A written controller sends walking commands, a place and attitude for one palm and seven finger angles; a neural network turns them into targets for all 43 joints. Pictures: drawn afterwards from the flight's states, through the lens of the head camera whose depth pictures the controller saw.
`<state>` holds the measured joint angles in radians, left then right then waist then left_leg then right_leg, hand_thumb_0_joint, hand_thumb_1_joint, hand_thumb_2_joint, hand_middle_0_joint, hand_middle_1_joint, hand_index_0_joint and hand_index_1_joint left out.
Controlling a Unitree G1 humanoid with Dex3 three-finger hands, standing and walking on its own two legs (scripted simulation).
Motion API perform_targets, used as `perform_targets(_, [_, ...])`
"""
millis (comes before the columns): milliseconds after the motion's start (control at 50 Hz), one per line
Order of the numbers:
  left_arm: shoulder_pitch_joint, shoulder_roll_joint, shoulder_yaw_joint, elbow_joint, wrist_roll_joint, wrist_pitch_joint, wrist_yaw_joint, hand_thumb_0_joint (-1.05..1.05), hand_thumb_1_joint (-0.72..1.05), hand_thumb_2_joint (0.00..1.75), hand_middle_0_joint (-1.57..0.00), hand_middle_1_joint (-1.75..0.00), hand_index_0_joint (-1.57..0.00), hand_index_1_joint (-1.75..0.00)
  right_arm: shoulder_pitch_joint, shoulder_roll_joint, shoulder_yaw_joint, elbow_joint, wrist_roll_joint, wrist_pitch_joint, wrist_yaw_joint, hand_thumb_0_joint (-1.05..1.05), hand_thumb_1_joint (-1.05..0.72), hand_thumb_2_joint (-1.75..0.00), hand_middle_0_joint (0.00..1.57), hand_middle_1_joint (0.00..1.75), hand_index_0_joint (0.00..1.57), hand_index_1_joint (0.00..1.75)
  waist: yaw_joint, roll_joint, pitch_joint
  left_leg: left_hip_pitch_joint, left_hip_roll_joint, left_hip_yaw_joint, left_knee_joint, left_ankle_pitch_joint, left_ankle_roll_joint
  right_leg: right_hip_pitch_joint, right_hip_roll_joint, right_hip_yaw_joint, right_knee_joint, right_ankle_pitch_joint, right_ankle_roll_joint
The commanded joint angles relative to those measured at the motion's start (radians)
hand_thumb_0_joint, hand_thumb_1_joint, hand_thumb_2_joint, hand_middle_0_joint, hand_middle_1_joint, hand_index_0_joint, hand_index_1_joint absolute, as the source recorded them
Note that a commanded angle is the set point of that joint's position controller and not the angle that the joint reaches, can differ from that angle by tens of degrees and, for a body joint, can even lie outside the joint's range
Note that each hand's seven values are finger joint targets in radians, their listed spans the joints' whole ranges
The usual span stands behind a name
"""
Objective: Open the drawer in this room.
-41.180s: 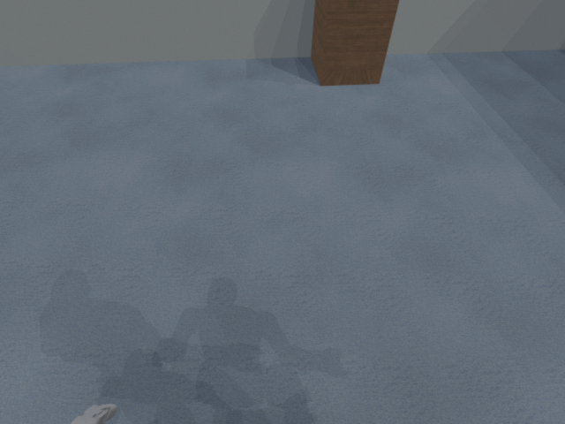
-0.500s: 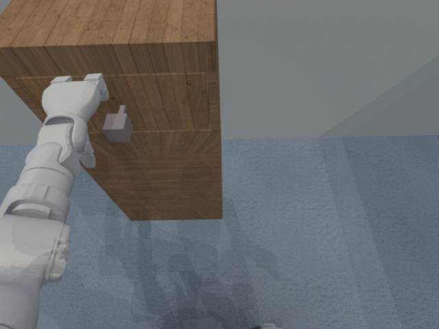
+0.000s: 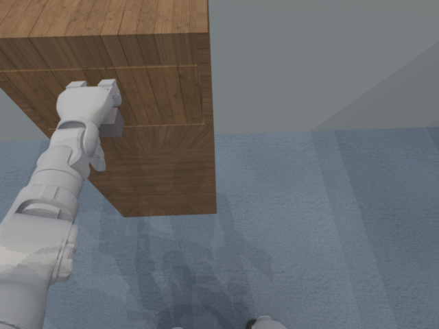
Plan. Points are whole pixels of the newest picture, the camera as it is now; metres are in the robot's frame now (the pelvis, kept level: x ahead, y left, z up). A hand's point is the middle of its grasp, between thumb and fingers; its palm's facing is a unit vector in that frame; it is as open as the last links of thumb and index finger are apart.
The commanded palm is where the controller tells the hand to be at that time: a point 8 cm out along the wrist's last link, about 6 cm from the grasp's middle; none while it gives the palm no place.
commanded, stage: lower the fingers behind the handle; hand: left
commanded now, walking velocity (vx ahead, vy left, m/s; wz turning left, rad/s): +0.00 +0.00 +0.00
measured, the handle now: (110, 115) +0.55 +0.21 +0.01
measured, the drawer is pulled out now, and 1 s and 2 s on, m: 0.00 0.00 0.00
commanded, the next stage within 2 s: close the thumb around the handle in 1.18 s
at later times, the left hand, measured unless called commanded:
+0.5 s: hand (105, 132) +0.50 +0.21 +0.02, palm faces -0.07 -0.01 -1.00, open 13.8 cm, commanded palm +0.48 +0.21 +0.07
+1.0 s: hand (109, 135) +0.50 +0.21 +0.00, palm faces -0.07 +0.00 -1.00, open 13.8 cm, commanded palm +0.49 +0.21 +0.05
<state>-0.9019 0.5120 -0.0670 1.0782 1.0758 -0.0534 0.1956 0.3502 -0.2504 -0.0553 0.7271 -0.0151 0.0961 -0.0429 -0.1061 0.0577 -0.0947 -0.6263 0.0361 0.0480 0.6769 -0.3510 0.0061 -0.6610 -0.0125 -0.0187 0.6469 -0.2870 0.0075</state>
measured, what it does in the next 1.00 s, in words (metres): stands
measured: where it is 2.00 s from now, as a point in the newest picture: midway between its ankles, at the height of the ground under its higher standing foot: outside the picture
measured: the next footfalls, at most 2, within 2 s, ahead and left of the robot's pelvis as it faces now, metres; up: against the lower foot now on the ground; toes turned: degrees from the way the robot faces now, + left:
none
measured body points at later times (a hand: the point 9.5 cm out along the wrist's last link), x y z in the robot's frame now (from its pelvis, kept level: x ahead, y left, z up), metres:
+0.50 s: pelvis +0.00 +0.01 -0.01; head +0.11 +0.00 +0.42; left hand +0.50 +0.21 +0.07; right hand -0.01 -0.27 -0.14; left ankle -0.03 +0.12 -0.72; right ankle +0.00 -0.13 -0.72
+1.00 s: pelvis -0.01 +0.01 -0.02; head +0.12 +0.00 +0.41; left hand +0.50 +0.21 +0.06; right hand -0.02 -0.27 -0.15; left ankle -0.03 +0.12 -0.72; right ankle +0.00 -0.13 -0.72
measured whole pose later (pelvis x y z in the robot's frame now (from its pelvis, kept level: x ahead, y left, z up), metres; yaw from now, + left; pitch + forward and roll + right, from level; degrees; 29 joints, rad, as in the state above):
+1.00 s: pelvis -0.01 +0.01 -0.02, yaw -1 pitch +22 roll -1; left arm -0.92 0.51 -0.03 1.13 1.12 -0.08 0.32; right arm 0.36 -0.26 -0.06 0.74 -0.04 0.08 -0.02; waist -0.14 0.06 -0.13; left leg -0.82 0.04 0.04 0.86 -0.42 0.02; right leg -0.85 -0.01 -0.02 0.80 -0.34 0.02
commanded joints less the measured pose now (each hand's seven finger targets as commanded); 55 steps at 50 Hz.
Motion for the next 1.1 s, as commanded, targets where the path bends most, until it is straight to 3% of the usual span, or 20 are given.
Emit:
perform_targets(0, [-0.501, 0.229, 0.065, -0.238, -0.006, -0.1, 0.021, 0.0, -0.5, 0.3, -0.3, -1.2, -0.3, -1.2, 0.139, -0.171, -0.066, -0.044, -0.004, -0.026, -0.024, 0.0, -0.9, -0.9, 0.2, 0.3, 0.2, 0.3, -0.043, -0.014, -0.432, 0.237, -0.057, -0.026, -0.008, 0.398, 0.04, 0.203, 0.053, 0.004, -0.043, 0.323, -0.03])
perform_targets(60, [-0.412, 0.243, 0.103, -0.157, 0.006, -0.107, 0.062, 0.0, -0.5, 0.3, -0.3, -1.2, -0.3, -1.2, 0.142, -0.167, -0.058, -0.039, -0.008, -0.028, -0.013, 0.0, -0.9, -0.9, 0.2, 0.3, 0.2, 0.3, -0.017, -0.001, -0.368, 0.167, -0.056, -0.024, -0.003, 0.383, 0.032, 0.17, 0.053, -0.006, -0.018, 0.301, -0.037])
perform_targets(100, [-0.383, 0.289, 0.151, -0.136, 0.016, -0.09, 0.096, 0.0, -0.5, 0.3, -0.3, -1.2, -0.3, -1.2, 0.139, -0.175, -0.056, -0.043, -0.012, -0.025, -0.004, 0.0, -0.9, -0.9, 0.2, 0.3, 0.2, 0.3, 0.005, -0.008, -0.396, 0.135, -0.057, -0.016, 0.007, 0.4, 0.03, 0.186, 0.054, -0.006, 0.002, 0.317, -0.041])
perform_targets(140, [-0.395, 0.252, 0.115, -0.113, 0.03, -0.056, 0.127, 0.0, -0.5, 0.3, -0.3, -1.2, -0.3, -1.2, 0.141, -0.173, -0.055, -0.051, -0.012, -0.027, 0.006, 0.0, -0.9, -0.9, 0.2, 0.3, 0.2, 0.3, -0.01, -0.006, -0.392, 0.112, -0.054, -0.011, 0.014, 0.391, 0.028, 0.163, 0.055, -0.013, 0.015, 0.315, -0.037])
perform_targets(220, [-0.417, 0.315, 0.158, -0.158, 0.048, -0.018, 0.16, 0.0, -0.5, 0.3, -0.3, -1.2, -0.3, -1.2, 0.147, -0.182, -0.062, -0.062, -0.019, -0.027, 0.014, 0.0, -0.9, -0.9, 0.2, 0.3, 0.2, 0.3, 0.001, -0.004, -0.525, 0.126, -0.054, -0.006, 0.037, 0.441, 0.029, 0.227, 0.053, -0.002, 0.041, 0.379, -0.031])
perform_targets(300, [-0.494, 0.275, 0.122, -0.21, 0.036, -0.029, 0.146, 0.0, -0.5, 0.3, -0.3, -1.2, -0.3, -1.2, 0.159, -0.184, -0.073, -0.048, -0.019, -0.03, 0.008, 0.0, -0.9, -0.9, 0.2, 0.3, 0.2, 0.3, -0.04, -0.011, -0.555, 0.175, -0.047, -0.016, 0.053, 0.459, 0.033, 0.209, 0.056, 0.002, 0.029, 0.387, -0.027])
perform_targets(340, [-0.495, 0.287, 0.131, -0.241, 0.031, -0.048, 0.138, 0.0, -0.5, 0.3, -0.3, -1.2, -0.3, -1.2, 0.168, -0.183, -0.078, -0.04, -0.019, -0.032, 0.002, 0.0, -0.9, -0.9, 0.2, 0.3, 0.2, 0.3, -0.035, 0.008, -0.578, 0.201, -0.045, -0.023, 0.058, 0.477, 0.034, 0.201, 0.056, 0.004, 0.034, 0.387, -0.026])
perform_targets(420, [-0.476, 0.205, 0.077, -0.21, 0.022, -0.074, 0.13, 0.0, -0.5, 0.3, -0.3, -1.2, -0.3, -1.2, 0.175, -0.174, -0.079, -0.017, -0.023, -0.035, 0.001, 0.0, -0.9, -0.9, 0.2, 0.3, 0.2, 0.3, -0.053, 0.042, -0.503, 0.218, -0.039, -0.035, 0.072, 0.489, 0.029, 0.111, 0.06, -0.007, 0.03, 0.338, -0.029])
perform_targets(460, [-0.433, 0.221, 0.095, -0.168, 0.024, -0.068, 0.134, 0.0, -0.5, 0.3, -0.3, -1.2, -0.3, -1.2, 0.171, -0.178, -0.073, -0.013, -0.023, -0.032, 0.005, 0.0, -0.9, -0.9, 0.2, 0.3, 0.2, 0.3, -0.043, 0.033, -0.461, 0.188, -0.039, -0.038, 0.069, 0.465, 0.027, 0.091, 0.061, -0.014, 0.035, 0.312, -0.033])
perform_targets(520, [-0.394, 0.202, 0.089, -0.144, 0.032, -0.058, 0.144, 0.0, -0.5, 0.3, -0.3, -1.2, -0.3, -1.2, 0.171, -0.173, -0.07, -0.019, -0.024, -0.028, 0.012, 0.0, -0.9, -0.9, 0.2, 0.3, 0.2, 0.3, -0.029, 0.045, -0.466, 0.179, -0.04, -0.04, 0.077, 0.501, 0.023, 0.085, 0.062, -0.018, 0.052, 0.322, -0.037])
perform_targets(560, [-0.38, 0.179, 0.071, -0.103, 0.031, -0.038, 0.149, 0.0, -0.5, 0.3, -0.3, -1.2, -0.3, -1.2, 0.166, -0.175, -0.067, -0.021, -0.021, -0.027, 0.018, 0.0, -0.9, -0.9, 0.2, 0.3, 0.2, 0.3, -0.04, 0.016, -0.415, 0.14, -0.04, -0.03, 0.077, 0.449, 0.024, 0.069, 0.063, -0.023, 0.048, 0.306, -0.036])
perform_targets(580, [-0.397, 0.204, 0.082, -0.099, 0.035, -0.033, 0.152, 0.0, -0.5, 0.3, -0.3, -1.2, -0.3, -1.2, 0.166, -0.18, -0.065, -0.022, -0.022, -0.026, 0.019, 0.0, -0.9, -0.9, 0.2, 0.3, 0.2, 0.3, -0.043, 0.006, -0.407, 0.117, -0.041, -0.031, 0.075, 0.411, 0.025, 0.071, 0.063, -0.021, 0.049, 0.291, -0.036])
perform_targets(620, [-0.423, 0.227, 0.089, -0.097, 0.041, -0.026, 0.154, 0.0, -0.5, 0.3, -0.3, -1.2, -0.3, -1.2, 0.165, -0.182, -0.061, -0.031, -0.02, -0.024, 0.015, 0.0, -0.9, -0.9, 0.2, 0.3, 0.2, 0.3, -0.047, -0.014, -0.425, 0.089, -0.046, -0.031, 0.075, 0.377, 0.029, 0.089, 0.061, -0.016, 0.056, 0.287, -0.035])
perform_targets(700, [-0.485, 0.253, 0.112, -0.174, 0.043, -0.058, 0.162, 0.0, -0.5, 0.3, -0.3, -1.2, -0.3, -1.2, 0.167, -0.18, -0.069, -0.031, -0.029, -0.033, 0.01, 0.0, -0.9, -0.9, 0.2, 0.3, 0.2, 0.3, -0.05, 0.027, -0.533, 0.14, -0.043, -0.04, 0.11, 0.429, 0.029, 0.081, 0.059, -0.011, 0.086, 0.311, -0.035])
perform_targets(760, [-0.425, 0.199, 0.074, -0.106, 0.04, -0.04, 0.156, 0.0, -0.5, 0.3, -0.3, -1.2, -0.3, -1.2, 0.173, -0.175, -0.065, -0.031, -0.027, -0.033, 0.012, 0.0, -0.9, -0.9, 0.2, 0.3, 0.2, 0.3, -0.053, 0.019, -0.487, 0.105, -0.043, -0.037, 0.115, 0.405, 0.027, 0.052, 0.06, -0.018, 0.088, 0.287, -0.032])
perform_targets(840, [-0.45, 0.229, 0.096, -0.141, 0.039, -0.041, 0.159, 0.0, -0.5, 0.3, -0.3, -1.2, -0.3, -1.2, 0.183, -0.18, -0.069, -0.026, -0.029, -0.031, 0.013, 0.0, -0.9, -0.9, 0.2, 0.3, 0.2, 0.3, -0.052, 0.039, -0.541, 0.133, -0.041, -0.042, 0.129, 0.434, 0.027, 0.053, 0.061, -0.014, 0.095, 0.302, -0.032])
perform_targets(940, [-0.452, 0.22, 0.08, -0.11, 0.033, -0.024, 0.153, 0.0, -0.5, 0.3, -0.3, -1.2, -0.3, -1.2, 0.18, -0.179, -0.063, -0.027, -0.023, -0.029, 0.011, 0.0, -0.9, -0.9, 0.2, 0.3, 0.2, 0.3, -0.062, 0.012, -0.486, 0.093, -0.045, -0.038, 0.117, 0.372, 0.032, 0.057, 0.063, -0.014, 0.08, 0.278, -0.031])
perform_targets(1000, [-0.449, 0.26, 0.114, -0.14, 0.027, -0.033, 0.145, 0.0, -0.5, 0.3, -0.3, -1.2, -0.3, -1.2, 0.18, -0.184, -0.063, -0.027, -0.026, -0.027, 0.01, 0.0, -0.9, -0.9, 0.2, 0.3, 0.2, 0.3, -0.048, 0.018, -0.524, 0.11, -0.043, -0.04, 0.119, 0.41, 0.031, 0.083, 0.061, -0.011, 0.088, 0.307, -0.033])
perform_targets(1040, [-0.433, 0.226, 0.087, -0.128, 0.024, -0.035, 0.139, 0.0, -0.5, 0.3, -0.3, -1.2, -0.3, -1.2, 0.182, -0.178, -0.062, -0.029, -0.023, -0.028, 0.009, 0.0, -0.9, -0.9, 0.2, 0.3, 0.2, 0.3, -0.054, 0.019, -0.492, 0.102, -0.042, -0.037, 0.113, 0.391, 0.031, 0.074, 0.062, -0.013, 0.08, 0.296, -0.032])
perform_targets(1080, [-0.433, 0.242, 0.095, -0.132, 0.03, -0.039, 0.138, 0.0, -0.5, 0.3, -0.3, -1.2, -0.3, -1.2, 0.179, -0.181, -0.06, -0.029, -0.021, -0.027, 0.008, 0.0, -0.9, -0.9, 0.2, 0.3, 0.2, 0.3, -0.048, 0.019, -0.483, 0.092, -0.043, -0.037, 0.11, 0.371, 0.031, 0.07, 0.062, -0.012, 0.079, 0.279, -0.033])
